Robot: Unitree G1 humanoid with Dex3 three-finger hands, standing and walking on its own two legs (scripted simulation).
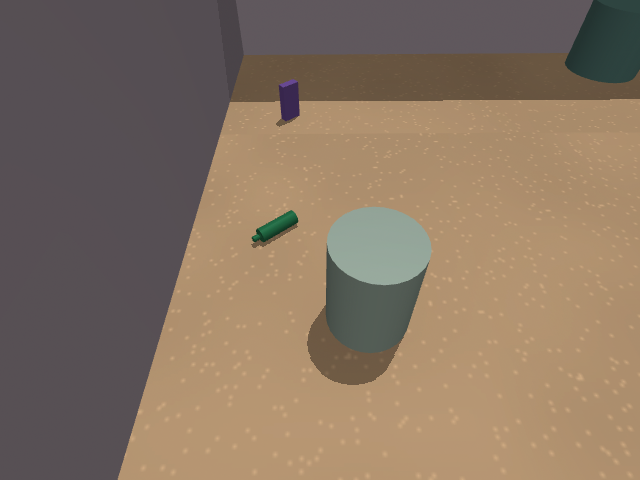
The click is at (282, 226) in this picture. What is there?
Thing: lying bottle
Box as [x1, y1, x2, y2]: [252, 210, 297, 241]
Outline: 296,215 294,212 290,210 256,229 257,233 252,237 252,239 254,241 258,239 262,241 268,239 297,222
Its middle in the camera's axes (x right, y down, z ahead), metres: -0.20 -0.05 +1.69
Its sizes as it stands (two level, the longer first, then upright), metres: 0.216 0.064 0.064
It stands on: the floor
